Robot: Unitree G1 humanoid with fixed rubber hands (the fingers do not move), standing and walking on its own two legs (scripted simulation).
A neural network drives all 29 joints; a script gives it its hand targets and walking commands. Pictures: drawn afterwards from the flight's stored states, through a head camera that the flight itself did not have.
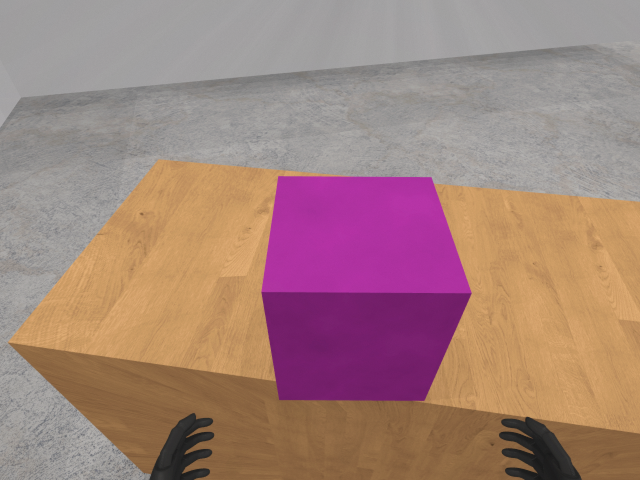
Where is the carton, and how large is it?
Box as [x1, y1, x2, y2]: [261, 176, 471, 400]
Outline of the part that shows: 278,176 261,292 279,399 424,400 471,293 431,177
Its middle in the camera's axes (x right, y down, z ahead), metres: +0.04 +0.08 +0.54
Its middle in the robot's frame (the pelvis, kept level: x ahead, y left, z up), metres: +0.37 +0.01 +0.04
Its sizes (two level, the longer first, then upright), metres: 0.210 0.200 0.250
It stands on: a pedestal, 0.70 m high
